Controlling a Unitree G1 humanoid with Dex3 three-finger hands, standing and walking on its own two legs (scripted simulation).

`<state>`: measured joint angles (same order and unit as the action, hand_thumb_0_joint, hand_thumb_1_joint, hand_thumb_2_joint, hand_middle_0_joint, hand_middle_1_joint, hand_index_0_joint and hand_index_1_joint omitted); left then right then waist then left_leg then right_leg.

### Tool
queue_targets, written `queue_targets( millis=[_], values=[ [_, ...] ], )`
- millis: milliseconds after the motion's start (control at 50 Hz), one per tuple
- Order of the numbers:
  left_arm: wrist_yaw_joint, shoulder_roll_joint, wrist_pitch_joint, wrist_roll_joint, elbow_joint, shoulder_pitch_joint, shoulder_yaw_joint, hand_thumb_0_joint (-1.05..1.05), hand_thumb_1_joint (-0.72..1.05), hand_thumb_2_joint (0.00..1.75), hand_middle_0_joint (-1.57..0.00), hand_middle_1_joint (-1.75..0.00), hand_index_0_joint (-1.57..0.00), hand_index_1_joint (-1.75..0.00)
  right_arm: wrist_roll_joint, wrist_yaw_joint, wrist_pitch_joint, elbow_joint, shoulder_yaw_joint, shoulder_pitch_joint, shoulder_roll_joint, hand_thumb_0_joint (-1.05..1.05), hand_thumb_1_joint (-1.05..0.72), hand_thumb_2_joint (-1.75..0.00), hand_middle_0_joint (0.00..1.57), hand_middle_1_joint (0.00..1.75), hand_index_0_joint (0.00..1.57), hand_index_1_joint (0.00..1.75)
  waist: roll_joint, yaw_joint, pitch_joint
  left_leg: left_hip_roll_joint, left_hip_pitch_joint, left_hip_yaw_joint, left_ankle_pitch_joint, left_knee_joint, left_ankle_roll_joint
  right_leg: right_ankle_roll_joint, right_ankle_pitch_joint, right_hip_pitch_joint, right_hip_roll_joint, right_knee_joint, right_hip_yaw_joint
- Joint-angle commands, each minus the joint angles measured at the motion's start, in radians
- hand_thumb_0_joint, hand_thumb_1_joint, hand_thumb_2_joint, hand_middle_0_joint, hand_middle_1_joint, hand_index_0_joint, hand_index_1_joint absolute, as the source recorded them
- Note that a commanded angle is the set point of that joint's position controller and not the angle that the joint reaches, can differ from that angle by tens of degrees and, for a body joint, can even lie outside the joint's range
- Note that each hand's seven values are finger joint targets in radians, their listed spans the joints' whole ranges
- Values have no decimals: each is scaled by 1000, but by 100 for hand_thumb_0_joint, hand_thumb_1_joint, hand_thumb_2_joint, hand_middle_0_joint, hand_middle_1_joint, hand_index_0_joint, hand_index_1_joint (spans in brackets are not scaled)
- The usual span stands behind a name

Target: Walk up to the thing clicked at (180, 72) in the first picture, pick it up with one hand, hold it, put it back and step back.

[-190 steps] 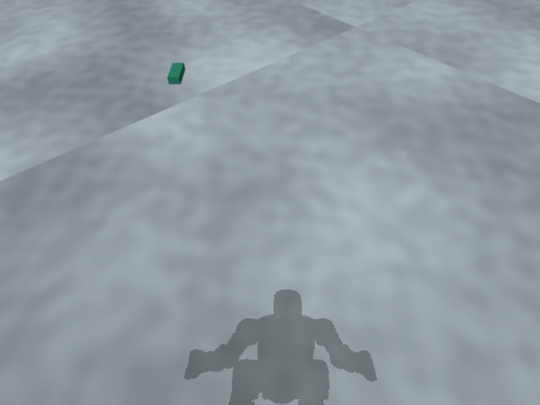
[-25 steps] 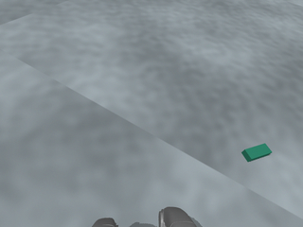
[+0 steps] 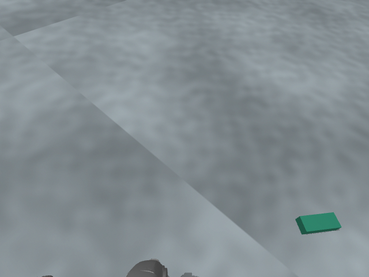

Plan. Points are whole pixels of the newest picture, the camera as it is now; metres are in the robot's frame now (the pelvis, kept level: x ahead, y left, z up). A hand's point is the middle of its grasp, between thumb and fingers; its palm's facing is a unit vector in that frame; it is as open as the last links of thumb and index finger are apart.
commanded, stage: walk up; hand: left
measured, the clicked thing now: (317, 223) +0.52 -0.74 -0.73
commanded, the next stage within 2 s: none
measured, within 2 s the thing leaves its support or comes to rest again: neither
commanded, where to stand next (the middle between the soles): +0.16 -1.00 m, yaw +10 degrees
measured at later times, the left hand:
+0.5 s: hand out of the picture +0.14 +0.05 -0.16, palm faces -0.02 -0.93 -0.38, open 7.3 cm
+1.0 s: hand out of the picture +0.14 -0.13 -0.17, palm faces -0.04 -0.93 -0.36, open 7.4 cm
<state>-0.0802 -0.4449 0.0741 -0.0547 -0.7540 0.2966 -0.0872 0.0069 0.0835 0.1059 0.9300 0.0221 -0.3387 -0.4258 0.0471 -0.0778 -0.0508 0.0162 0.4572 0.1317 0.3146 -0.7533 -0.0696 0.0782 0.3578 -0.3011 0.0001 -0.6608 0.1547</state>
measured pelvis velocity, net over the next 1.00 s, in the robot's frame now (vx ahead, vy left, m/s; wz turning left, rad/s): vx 0.04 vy -0.44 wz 0.05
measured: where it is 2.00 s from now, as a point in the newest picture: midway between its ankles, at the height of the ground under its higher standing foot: outside the picture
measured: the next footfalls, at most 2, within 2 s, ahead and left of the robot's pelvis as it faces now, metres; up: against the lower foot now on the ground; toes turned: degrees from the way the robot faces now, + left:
left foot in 0.02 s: +0.11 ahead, +0.05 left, +0.00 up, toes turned +5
right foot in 0.40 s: +0.12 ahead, -0.39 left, +0.00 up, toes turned +0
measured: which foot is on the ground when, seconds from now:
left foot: up 0.00-0.00, down 0.02-0.42, up 0.44-0.66, down 0.68-1.00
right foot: down 0.00-0.02, up 0.04-0.38, down 0.40-0.68, up 0.70-1.00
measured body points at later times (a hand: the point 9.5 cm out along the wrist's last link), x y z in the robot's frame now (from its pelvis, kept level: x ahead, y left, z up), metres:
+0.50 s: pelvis +0.03 -0.24 -0.03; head +0.06 -0.22 +0.42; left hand +0.14 +0.10 -0.13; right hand +0.07 -0.64 -0.09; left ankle +0.06 -0.04 -0.68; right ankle +0.08 -0.39 -0.72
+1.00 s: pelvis +0.04 -0.44 -0.02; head +0.08 -0.39 +0.42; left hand +0.14 -0.08 -0.14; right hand +0.08 -0.82 -0.07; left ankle +0.09 -0.22 -0.72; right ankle +0.11 -0.63 -0.69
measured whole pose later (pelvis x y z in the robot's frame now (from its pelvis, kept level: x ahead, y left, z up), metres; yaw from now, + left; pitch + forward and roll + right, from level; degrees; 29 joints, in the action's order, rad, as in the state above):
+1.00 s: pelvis +0.04 -0.44 -0.02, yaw +3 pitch -1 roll +0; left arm -0.10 -0.54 0.12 -0.04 -0.74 0.20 -0.10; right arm 0.04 0.09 0.08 0.88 0.07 -0.39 -0.50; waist 0.11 0.01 -0.11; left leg -0.18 0.47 -0.04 0.35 -0.83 0.00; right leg -0.01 0.45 -0.54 0.09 -1.00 -0.11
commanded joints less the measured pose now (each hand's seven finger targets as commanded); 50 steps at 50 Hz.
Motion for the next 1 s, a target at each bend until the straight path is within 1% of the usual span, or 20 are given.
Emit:
queue_targets(
  millis=[0,20,40,120,280,340,380,400,420,460,500,560,600,620,640,660,680,760,920,980],
  values=[
    [4,-82,-20,0,178,-100,-9,0,90,90,-20,-30,-20,-30,30,57,7,-28,129,-328,-398,0,-90,-90,20,30,20,30,-243,149,104,-382,-549,-688,-56,379,-81,2,114,-481,14,-300,-134],
    [14,-166,-1,-11,163,-58,-32,0,90,90,-20,-30,-20,-30,15,68,7,-87,134,-259,-434,0,-90,-90,20,30,20,30,-94,119,86,-532,-440,-876,-32,429,-157,-56,184,-490,23,-460,-260],
    [19,-246,4,-11,143,-62,-54,0,90,90,-20,-30,-20,-30,-19,67,6,-94,131,-204,-431,0,-90,-90,20,30,20,30,-42,118,79,-540,-393,-849,-60,407,-211,-72,183,-484,45,-554,-321],
    [6,-251,1,11,96,-32,-65,0,90,90,-20,-30,-20,-30,-15,49,8,-97,110,-123,-353,0,-90,-90,20,30,20,30,-108,75,22,-330,-171,-412,-109,315,-144,-73,26,-347,54,-540,-339],
    [-30,-232,15,14,121,-129,-65,0,90,90,-20,-30,-20,-30,26,34,0,-106,146,-82,-442,0,-90,-90,20,30,20,30,-250,102,12,-298,-1,-343,151,266,-171,-95,81,-256,98,-348,-205],
    [-26,-231,12,17,79,-9,-79,0,90,90,-20,-30,-20,-30,27,30,-16,-110,145,37,-453,0,-90,-90,20,30,20,30,-289,9,49,-279,162,-260,165,194,-114,-73,31,-10,68,-168,-132],
    [-11,-262,2,-7,14,155,-106,0,90,90,-20,-30,-20,-30,31,33,-36,-86,106,3,-344,0,-90,-90,20,30,20,30,-3,-86,117,-142,269,-76,134,-196,-44,-60,44,215,6,57,-119],
    [0,-362,-13,-27,34,162,-117,0,90,90,-20,-30,-20,-30,10,36,-44,-95,67,-13,-229,0,-90,-90,20,30,20,30,308,-110,55,-18,466,-42,344,-491,7,-2,115,134,212,253,-495],
    [14,-430,-24,-4,88,-39,-109,0,90,90,-20,-30,-20,-30,5,60,-50,-113,95,60,-267,0,-90,-90,20,30,20,30,323,-28,11,-12,402,-158,338,-566,3,108,237,-39,313,477,-829],
    [26,-339,-26,17,94,-120,-88,0,90,90,-20,-30,-20,-30,-15,48,-41,-17,96,-9,-315,0,-90,-90,20,30,20,30,100,44,-14,-77,339,-184,184,-515,12,115,203,-8,253,366,-629],
    [29,-304,-24,2,90,-158,-78,0,90,90,-20,-30,-20,-30,-27,41,-32,48,91,-126,-315,0,-90,-90,20,30,20,30,215,78,14,-95,224,-112,169,-387,10,162,69,6,212,256,-471],
    [20,-239,-16,-5,98,-139,-43,0,90,90,-20,-30,-20,-30,-24,28,-24,46,91,-163,-281,0,-90,-90,20,30,20,30,216,71,17,-46,10,-76,163,-171,-2,207,-154,-52,194,215,-383],
    [19,-221,-4,-4,124,-209,-23,0,90,90,-20,-30,-20,-30,-24,31,-9,61,90,-295,-253,0,-90,-90,20,30,20,30,159,136,48,-42,-212,-95,-64,107,-12,185,-271,-119,169,90,-297],
    [19,-176,3,0,134,-193,-3,0,90,90,-20,-30,-20,-30,-6,39,-2,58,104,-335,-279,0,-90,-90,20,30,20,30,72,159,59,-72,-323,-187,-117,224,15,129,-220,-203,127,-55,-247],
    [19,-130,-1,8,154,-169,14,0,90,90,-20,-30,-20,-30,22,52,4,23,130,-327,-366,0,-90,-90,20,30,20,30,-113,171,41,-254,-404,-500,-38,373,-7,36,-115,-358,49,-236,-200],
    [23,-131,9,6,140,-94,12,0,90,90,-20,-30,-20,-30,29,65,7,-39,144,-252,-429,0,-90,-90,20,30,20,30,-116,112,19,-447,-425,-791,-153,394,-48,-35,125,-479,-17,-377,-292],
    [33,-227,18,-2,129,-80,-17,0,90,90,-20,-30,-20,-30,-7,67,4,-48,150,-218,-460,0,-90,-90,20,30,20,30,-54,115,51,-546,-392,-831,-225,366,-145,-49,195,-485,13,-473,-344],
    [17,-261,13,10,103,-98,-58,0,90,90,-20,-30,-20,-30,-7,55,-4,-74,131,-118,-368,0,-90,-90,20,30,20,30,-118,79,-3,-344,-153,-440,-68,303,-155,-58,19,-363,29,-572,-365],
    [-22,-241,17,12,123,-140,-64,0,90,90,-20,-30,-20,-30,29,38,-9,-101,154,-82,-435,0,-90,-90,20,30,20,30,-251,107,2,-309,-15,-348,173,251,-171,-95,115,-268,82,-349,-215],
    [-18,-221,11,8,74,-8,-75,0,90,90,-20,-30,-20,-30,27,31,-25,-97,146,-5,-439,0,-90,-90,20,30,20,30,-287,17,61,-267,117,-241,111,141,-104,-65,57,-11,39,-122,-122]
  ],
)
